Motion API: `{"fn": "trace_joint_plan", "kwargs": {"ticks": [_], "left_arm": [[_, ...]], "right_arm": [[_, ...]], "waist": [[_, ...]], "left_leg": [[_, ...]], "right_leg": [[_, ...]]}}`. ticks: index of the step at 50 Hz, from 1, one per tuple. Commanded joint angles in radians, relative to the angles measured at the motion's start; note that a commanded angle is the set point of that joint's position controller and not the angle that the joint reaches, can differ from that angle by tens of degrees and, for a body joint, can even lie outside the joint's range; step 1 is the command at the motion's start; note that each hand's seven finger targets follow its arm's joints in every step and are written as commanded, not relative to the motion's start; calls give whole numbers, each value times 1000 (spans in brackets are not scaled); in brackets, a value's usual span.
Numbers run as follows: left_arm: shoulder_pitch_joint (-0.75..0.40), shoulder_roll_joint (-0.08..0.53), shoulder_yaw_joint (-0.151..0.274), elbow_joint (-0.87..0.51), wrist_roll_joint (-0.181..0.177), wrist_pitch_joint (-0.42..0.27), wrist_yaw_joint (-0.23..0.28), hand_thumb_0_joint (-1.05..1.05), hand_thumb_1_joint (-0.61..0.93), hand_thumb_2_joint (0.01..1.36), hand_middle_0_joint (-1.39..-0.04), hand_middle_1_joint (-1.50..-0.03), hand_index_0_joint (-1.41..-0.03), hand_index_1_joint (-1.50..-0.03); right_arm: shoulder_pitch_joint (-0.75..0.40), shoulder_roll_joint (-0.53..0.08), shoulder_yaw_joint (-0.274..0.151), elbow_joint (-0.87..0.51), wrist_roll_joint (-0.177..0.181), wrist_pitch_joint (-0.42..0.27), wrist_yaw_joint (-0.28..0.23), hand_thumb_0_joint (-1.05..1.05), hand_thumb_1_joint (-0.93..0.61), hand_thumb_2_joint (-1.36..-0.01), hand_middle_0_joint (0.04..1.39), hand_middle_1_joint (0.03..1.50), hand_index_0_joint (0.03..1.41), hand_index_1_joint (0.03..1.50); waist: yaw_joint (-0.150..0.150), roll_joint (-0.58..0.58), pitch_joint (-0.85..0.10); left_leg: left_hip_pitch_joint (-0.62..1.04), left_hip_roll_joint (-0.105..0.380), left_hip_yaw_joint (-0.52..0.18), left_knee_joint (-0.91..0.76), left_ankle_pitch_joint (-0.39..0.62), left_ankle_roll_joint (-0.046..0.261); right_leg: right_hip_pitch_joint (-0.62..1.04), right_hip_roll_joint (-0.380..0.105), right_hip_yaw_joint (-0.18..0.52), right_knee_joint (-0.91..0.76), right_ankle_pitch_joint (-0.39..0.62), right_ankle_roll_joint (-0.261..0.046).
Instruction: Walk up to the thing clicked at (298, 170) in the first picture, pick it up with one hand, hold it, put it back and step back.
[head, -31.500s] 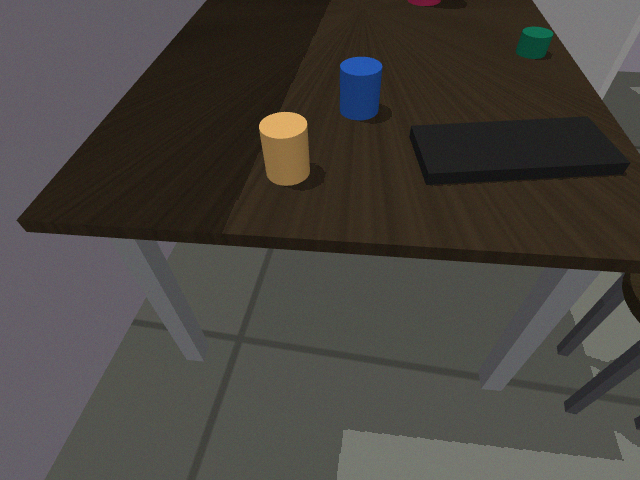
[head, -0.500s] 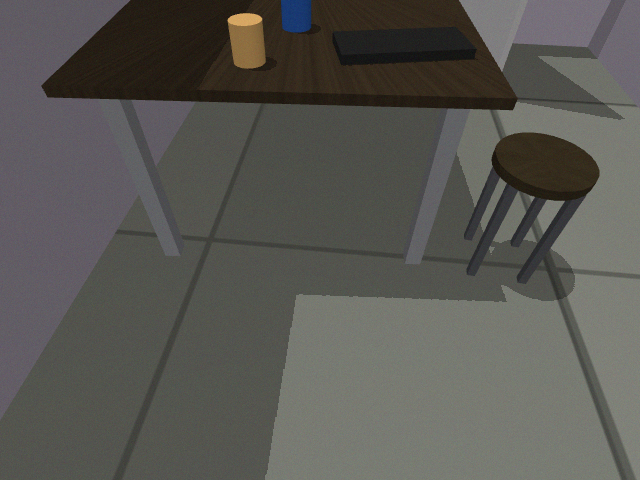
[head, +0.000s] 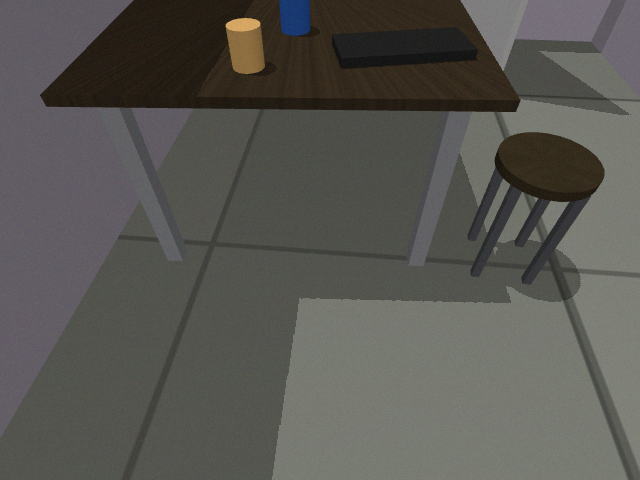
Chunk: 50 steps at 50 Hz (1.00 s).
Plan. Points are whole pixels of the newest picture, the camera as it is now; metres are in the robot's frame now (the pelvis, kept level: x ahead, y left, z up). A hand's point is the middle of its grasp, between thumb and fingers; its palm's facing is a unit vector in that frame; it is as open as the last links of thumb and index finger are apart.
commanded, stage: step back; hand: left
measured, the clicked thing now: (245, 43) +1.14 +0.21 +0.04
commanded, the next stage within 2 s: stand in 0.28 s
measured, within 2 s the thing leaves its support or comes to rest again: neither
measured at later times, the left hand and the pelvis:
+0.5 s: hand out of the picture +0.10 +0.24 -0.14, palm faces -0.03 -0.94 -0.34, open 7.3 cm; pelvis +0.00 -0.01 +0.01, yaw +0 degrees
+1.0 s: hand out of the picture +0.05 +0.24 -0.14, palm faces -0.03 -0.94 -0.35, open 7.3 cm; pelvis -0.01 -0.02 +0.01, yaw +0 degrees
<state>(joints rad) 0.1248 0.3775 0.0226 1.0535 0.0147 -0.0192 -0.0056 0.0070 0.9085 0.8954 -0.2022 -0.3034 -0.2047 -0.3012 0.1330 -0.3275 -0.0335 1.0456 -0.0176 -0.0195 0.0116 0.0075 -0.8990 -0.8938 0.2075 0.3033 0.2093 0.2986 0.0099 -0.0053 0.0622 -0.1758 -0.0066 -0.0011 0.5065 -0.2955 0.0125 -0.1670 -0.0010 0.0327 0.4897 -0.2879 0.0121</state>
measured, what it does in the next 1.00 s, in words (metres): stands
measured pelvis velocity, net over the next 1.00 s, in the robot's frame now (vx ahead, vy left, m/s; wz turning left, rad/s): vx -0.01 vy -0.02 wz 0.00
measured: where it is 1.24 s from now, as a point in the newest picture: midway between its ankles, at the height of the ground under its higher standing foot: outside the picture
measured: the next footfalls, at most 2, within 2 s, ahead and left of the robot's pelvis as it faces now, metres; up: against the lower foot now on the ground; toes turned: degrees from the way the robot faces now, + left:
none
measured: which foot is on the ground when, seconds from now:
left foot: down 0.00-1.00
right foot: down 0.00-1.00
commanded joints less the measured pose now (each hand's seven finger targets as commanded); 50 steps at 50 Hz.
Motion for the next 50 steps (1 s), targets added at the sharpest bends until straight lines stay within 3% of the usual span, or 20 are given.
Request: {"fn": "trace_joint_plan", "kwargs": {"ticks": [1,3,6,7,13,14,16,18,25,32,36,45,50], "left_arm": [[-38,207,46,-62,-5,-25,20,0,900,900,-200,-300,-200,-300],[-52,210,47,-65,-3,-25,22,0,900,900,-200,-300,-200,-300],[-72,216,46,-64,-1,-21,22,0,900,900,-200,-300,-200,-300],[-74,218,48,-62,1,-22,21,0,900,900,-200,-300,-200,-300],[-100,211,47,-62,0,-22,20,0,900,900,-200,-300,-200,-300],[-110,175,28,-40,-16,-18,20,0,900,900,-200,-300,-200,-300],[-102,174,26,-36,-18,-18,23,0,900,900,-200,-300,-200,-300],[-97,181,26,-26,-15,-19,24,0,900,900,-200,-300,-200,-300],[-112,186,25,6,-10,-16,21,0,900,900,-200,-300,-200,-300],[-108,179,19,24,-8,-22,17,0,900,900,-200,-300,-200,-300],[-99,182,20,29,-9,-19,15,0,900,900,-200,-300,-200,-300],[-77,187,20,32,-9,-19,12,0,900,900,-200,-300,-200,-300],[-54,185,19,30,-11,-21,12,0,900,900,-200,-300,-200,-300]], "right_arm": [[-51,-227,-55,-62,3,-22,-23,0,-900,-900,200,300,200,300],[-56,-223,-53,-56,0,-19,-24,0,-900,-900,200,300,200,300],[-80,-219,-51,-53,-4,-15,-21,0,-900,-900,200,300,200,300],[-82,-218,-52,-51,-4,-15,-20,0,-900,-900,200,300,200,300],[-96,-217,-48,-43,-6,-16,-18,0,-900,-900,200,300,200,300],[-104,-221,-38,-36,13,-18,-19,0,-900,-900,200,300,200,300],[-102,-239,-39,-24,14,-19,-22,0,-900,-900,200,300,200,300],[-100,-228,-33,-12,17,-20,-24,0,-900,-900,200,300,200,300],[-122,-221,-22,8,16,-15,-23,0,-900,-900,200,300,200,300],[-117,-222,-15,27,13,-16,-17,0,-900,-900,200,300,200,300],[-101,-226,-13,39,9,-15,-16,0,-900,-900,200,300,200,300],[-69,-226,-11,46,7,-15,-11,0,-900,-900,200,300,200,300],[-66,-234,-9,44,9,-18,-14,0,-900,-900,200,300,200,300]], "waist": [[7,5,-129],[5,-18,-122],[7,-19,-81],[4,-23,-93],[4,-3,-104],[-16,9,-105],[-13,25,-135],[-14,10,-157],[-15,6,-123],[-17,-6,-100],[-17,10,-64],[-18,-9,-48],[-8,5,-104]], "left_leg": [[34,108,-77,-41,380,40],[12,103,-67,-33,369,38],[-7,99,-74,-65,248,37],[13,103,-72,-62,258,40],[32,107,-64,-81,342,30],[80,127,-101,-130,423,25],[118,137,-97,-126,543,22],[161,136,-88,-136,573,16],[131,130,-85,-214,356,5],[112,130,-92,-232,268,2],[86,122,-93,-252,176,-2],[76,120,-101,-250,116,3],[88,131,-104,-240,224,6]], "right_leg": [[59,-100,61,-23,358,-72],[76,-109,73,-25,371,-75],[40,-115,89,-51,277,-78],[39,-115,89,-49,287,-81],[63,-105,75,-60,338,-65],[47,-116,89,-89,413,-50],[97,-113,73,-98,494,-35],[112,-114,66,-110,520,-35],[113,-114,73,-185,344,-30],[94,-122,82,-226,285,-29],[54,-118,90,-249,191,-28],[3,-114,100,-267,81,-29],[70,-120,90,-228,238,-35]]}}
